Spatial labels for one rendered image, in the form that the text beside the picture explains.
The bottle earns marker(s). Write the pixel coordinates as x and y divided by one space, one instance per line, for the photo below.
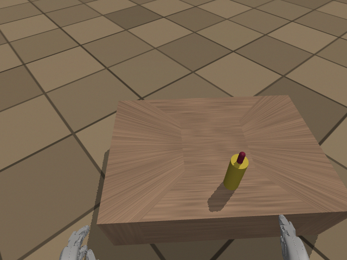
236 169

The left robot hand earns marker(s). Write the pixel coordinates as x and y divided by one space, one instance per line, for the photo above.
74 251

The right robot hand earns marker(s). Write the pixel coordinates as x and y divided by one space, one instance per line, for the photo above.
292 246

